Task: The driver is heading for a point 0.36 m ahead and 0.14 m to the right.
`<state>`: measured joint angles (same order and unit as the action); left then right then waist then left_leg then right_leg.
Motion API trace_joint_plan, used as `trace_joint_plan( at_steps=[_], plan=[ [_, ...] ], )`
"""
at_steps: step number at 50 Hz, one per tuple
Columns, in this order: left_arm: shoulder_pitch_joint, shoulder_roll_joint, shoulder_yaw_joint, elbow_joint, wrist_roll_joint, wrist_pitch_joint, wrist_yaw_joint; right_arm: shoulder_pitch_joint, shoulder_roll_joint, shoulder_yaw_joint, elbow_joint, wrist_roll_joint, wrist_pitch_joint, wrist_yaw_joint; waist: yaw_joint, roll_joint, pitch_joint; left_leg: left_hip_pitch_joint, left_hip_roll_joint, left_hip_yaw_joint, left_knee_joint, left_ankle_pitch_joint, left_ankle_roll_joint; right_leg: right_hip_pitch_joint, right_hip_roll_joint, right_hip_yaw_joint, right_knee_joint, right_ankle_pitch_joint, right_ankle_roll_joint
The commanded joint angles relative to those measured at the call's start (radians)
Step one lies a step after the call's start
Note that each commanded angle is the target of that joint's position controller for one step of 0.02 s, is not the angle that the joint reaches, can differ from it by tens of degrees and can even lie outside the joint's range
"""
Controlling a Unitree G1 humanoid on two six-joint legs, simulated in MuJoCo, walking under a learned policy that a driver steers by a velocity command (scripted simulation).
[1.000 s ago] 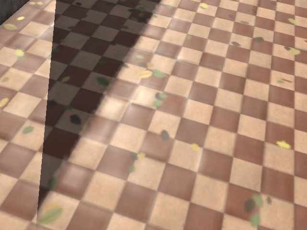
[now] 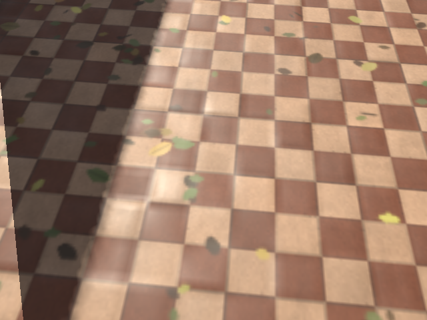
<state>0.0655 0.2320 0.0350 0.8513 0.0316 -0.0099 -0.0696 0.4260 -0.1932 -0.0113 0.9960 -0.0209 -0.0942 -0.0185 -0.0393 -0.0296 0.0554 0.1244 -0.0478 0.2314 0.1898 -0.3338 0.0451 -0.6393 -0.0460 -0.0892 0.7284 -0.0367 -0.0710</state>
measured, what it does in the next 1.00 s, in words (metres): walks ahead, turning right: right foot, then left foot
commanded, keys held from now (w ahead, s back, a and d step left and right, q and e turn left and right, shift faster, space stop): w+e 0.24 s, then no key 0.76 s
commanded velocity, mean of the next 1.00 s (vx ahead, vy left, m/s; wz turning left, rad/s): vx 0.23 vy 0.00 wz -0.26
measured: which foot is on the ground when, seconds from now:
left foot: down 0.00-0.12, up 0.14-0.58, down 0.60-1.00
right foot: up 0.00-0.08, down 0.10-0.62, up 0.64-0.92, down 0.94-1.00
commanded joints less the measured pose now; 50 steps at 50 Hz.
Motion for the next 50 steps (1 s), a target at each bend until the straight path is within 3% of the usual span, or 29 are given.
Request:
trace_joint_plan(
  at_steps=[1,3,4,5,6,7,8,10,11,13,17,21,25,27,29,30,31,32,33,34,35,36,38,42,45,47,48,49,50],
  plan=[
    [-0.083,0.042,0.0,-0.09,0.003,-0.013,0.001,0.024,-0.167,-0.032,-0.022,0.003,-0.005,-0.015,0.026,0.11,0.042,-0.046,0.284,-0.015,0.064,0.954,0.046,0.092,0.063,-0.078,-0.095,-0.033,-0.05],
    [0.041,0.072,0.015,-0.059,0.005,-0.012,0.012,0.003,-0.197,-0.042,-0.025,-0.001,0.009,-0.024,0.088,0.138,-0.04,-0.006,0.298,0.008,0.27,1.206,0.044,0.223,0.123,-0.096,-0.095,-0.131,-0.102],
    [0.144,0.098,0.028,-0.031,0.006,-0.016,0.017,-0.008,-0.212,-0.048,-0.033,-0.004,0.018,-0.023,0.129,0.143,-0.102,-0.029,0.307,0.003,0.433,1.19,0.051,0.339,0.145,-0.08,-0.122,-0.168,-0.133],
    [0.286,0.132,0.05,0.013,0.014,-0.022,0.027,-0.024,-0.219,-0.051,-0.044,-0.003,0.024,-0.016,0.196,0.11,-0.172,-0.136,0.291,0.011,0.665,1.014,0.041,0.538,0.151,-0.038,-0.206,-0.167,-0.169],
    [0.367,0.218,0.079,0.028,0.019,-0.021,0.045,-0.009,-0.17,-0.043,-0.072,-0.008,0.021,-0.007,0.203,-0.02,-0.247,-0.366,0.225,0.009,0.989,0.434,0.02,0.748,-0.061,0.238,-0.237,-0.289,-0.229],
    [0.302,0.302,0.099,-0.007,0.004,-0.009,0.046,-0.005,-0.114,-0.039,-0.148,0.008,0.014,0.012,0.123,-0.192,-0.314,-0.769,-0.005,-0.123,1.32,-0.222,-0.029,0.958,-0.296,0.837,-0.382,-0.302,-0.394],
    [0.3,0.278,0.098,-0.002,-0.022,0.001,0.051,-0.125,-0.181,-0.049,-0.175,-0.001,0.0,0.017,0.159,-0.032,-0.246,-0.884,0.053,-0.282,1.323,-0.12,-0.017,0.908,-0.282,0.791,-0.463,-0.299,-0.376],
    [0.208,0.178,0.074,0.001,-0.024,-0.009,0.062,-0.142,-0.17,-0.044,-0.178,0.008,-0.019,0.017,0.07,0.086,-0.044,-0.827,0.139,-0.275,1.137,0.024,-0.019,0.636,-0.217,0.563,-0.503,-0.092,-0.293],
    [0.178,0.157,0.067,-0.003,-0.026,-0.02,0.067,-0.139,-0.162,-0.044,-0.176,-0.009,-0.005,0.015,0.036,0.101,-0.026,-0.758,0.159,-0.281,1.072,0.027,-0.033,0.55,-0.164,0.488,-0.505,0.018,-0.264],
    [0.165,0.139,0.056,-0.007,-0.03,-0.043,0.069,-0.099,-0.141,-0.04,-0.169,-0.029,0.035,0.02,-0.001,0.079,-0.04,-0.67,0.166,-0.269,1.0,0.021,-0.064,0.474,-0.114,0.383,-0.504,0.242,-0.245],
    [0.237,0.163,0.054,0.019,-0.028,-0.059,0.065,-0.152,-0.118,-0.036,-0.195,-0.02,0.065,0.022,0.007,0.027,-0.048,-0.662,0.142,-0.21,0.843,0.129,-0.09,0.453,-0.049,0.23,-0.449,0.683,-0.169],
    [0.292,0.142,0.04,0.034,-0.029,-0.042,0.075,-0.266,-0.116,-0.028,-0.23,-0.007,0.07,0.025,0.062,-0.037,-0.065,-0.68,0.114,-0.191,0.658,0.263,-0.074,0.54,-0.021,0.199,-0.418,0.719,-0.078],
    [0.326,0.137,0.031,0.05,-0.015,-0.03,0.092,-0.327,-0.122,-0.02,-0.239,0.0,0.064,0.017,0.1,-0.048,-0.07,-0.661,0.077,-0.189,0.509,0.288,-0.049,0.649,-0.054,0.223,-0.373,0.72,-0.069],
    [0.31,0.137,0.028,0.054,-0.008,-0.026,0.099,-0.296,-0.136,-0.022,-0.224,-0.001,0.055,0.011,0.085,-0.055,-0.064,-0.597,0.054,-0.197,0.445,0.227,-0.025,0.664,-0.074,0.244,-0.322,0.75,-0.071],
    [0.275,0.149,0.029,0.056,-0.015,-0.03,0.104,-0.181,-0.158,-0.031,-0.18,-0.005,0.042,-0.001,0.028,-0.05,-0.074,-0.466,0.034,-0.207,0.315,0.228,0.012,0.666,-0.078,0.269,-0.217,0.781,-0.06],
    [0.248,0.152,0.027,0.055,-0.028,-0.036,0.103,-0.098,-0.16,-0.032,-0.153,-0.01,0.026,-0.007,-0.027,-0.014,-0.098,-0.327,0.064,-0.23,0.185,0.42,0.032,0.626,-0.049,0.253,-0.112,0.691,-0.041],
    [0.256,0.123,0.013,0.025,-0.038,-0.049,0.1,-0.009,-0.212,-0.039,-0.138,-0.018,0.014,-0.017,-0.041,0.086,-0.205,-0.103,0.253,-0.4,0.231,0.919,0.079,0.502,0.008,0.227,0.062,0.335,-0.013],
    [0.44,0.051,0.008,0.064,-0.062,-0.033,0.098,-0.043,-0.242,-0.044,-0.139,0.004,0.028,-0.012,0.04,0.283,-0.323,0.048,0.481,-0.633,0.289,1.348,0.287,0.351,0.176,0.17,0.295,-0.511,0.028],
    [0.405,0.126,0.02,0.096,-0.029,-0.01,0.104,-0.068,-0.174,-0.028,-0.148,0.027,0.039,0.002,0.029,0.137,-0.306,-0.057,0.459,-0.655,0.237,1.161,0.306,0.328,0.167,0.211,0.358,-0.605,0.02],
    [0.347,0.12,0.022,0.1,-0.014,0.001,0.101,-0.135,-0.14,-0.015,-0.153,0.023,0.04,0.006,0.044,0.086,-0.188,-0.17,0.406,-0.579,0.187,0.954,0.277,0.311,0.145,0.229,0.377,-0.561,0.029],
    [0.314,0.105,0.018,0.1,-0.007,0.01,0.097,-0.2,-0.11,-0.003,-0.16,0.014,0.047,0.002,0.064,0.063,-0.133,-0.254,0.353,-0.521,0.137,0.762,0.232,0.319,0.118,0.226,0.333,-0.515,0.038],
    [0.288,0.095,0.016,0.102,-0.007,0.023,0.092,-0.228,-0.099,0.005,-0.157,0.009,0.051,-0.005,0.075,0.095,-0.087,-0.325,0.31,-0.465,0.092,0.641,0.194,0.345,0.095,0.218,0.263,-0.479,0.052],
    [0.314,0.068,0.005,0.13,-0.007,0.046,0.088,-0.243,-0.116,0.003,-0.139,0.0,0.059,-0.009,0.093,0.156,-0.078,-0.389,0.235,-0.383,0.064,0.483,0.146,0.422,0.096,0.162,0.139,-0.446,0.077],
    [0.266,0.058,-0.003,0.157,-0.016,0.064,0.102,-0.196,-0.159,-0.01,-0.101,0.001,0.071,-0.007,0.057,0.157,-0.096,-0.374,0.234,-0.412,0.038,0.186,0.137,0.451,0.082,0.117,-0.05,-0.402,0.082],
    [0.267,0.05,-0.009,0.185,-0.016,0.058,0.102,-0.223,-0.166,-0.016,-0.091,0.008,0.09,-0.007,0.07,0.156,-0.066,-0.443,0.219,-0.426,0.015,-0.069,0.103,0.513,0.075,0.089,-0.202,-0.278,0.06],
    [0.263,0.052,-0.016,0.195,-0.005,0.044,0.103,-0.202,-0.153,-0.017,-0.076,0.012,0.099,-0.007,0.067,0.112,-0.026,-0.509,0.205,-0.429,0.006,-0.175,0.04,0.558,0.037,0.143,-0.331,-0.2,0.034],
    [0.264,0.067,-0.018,0.194,0.004,0.033,0.106,-0.192,-0.144,-0.018,-0.074,0.014,0.101,-0.004,0.054,0.08,-0.013,-0.513,0.184,-0.417,0.033,-0.154,0.011,0.544,-0.022,0.219,-0.381,-0.23,0.018],
    [0.234,0.088,-0.017,0.202,-0.01,0.026,0.104,-0.185,-0.124,-0.019,-0.071,0.024,0.105,-0.001,0.022,-0.021,0.039,-0.441,0.121,-0.347,0.055,-0.069,-0.003,0.382,-0.039,0.259,-0.41,-0.336,-0.002],
    [0.216,0.059,-0.026,0.205,-0.015,0.014,0.104,-0.184,-0.115,-0.016,-0.056,0.019,0.105,0.002,0.016,-0.04,0.035,-0.327,0.114,-0.332,0.106,0.041,-0.002,0.305,-0.051,0.274,-0.457,-0.375,0.005]
  ],
)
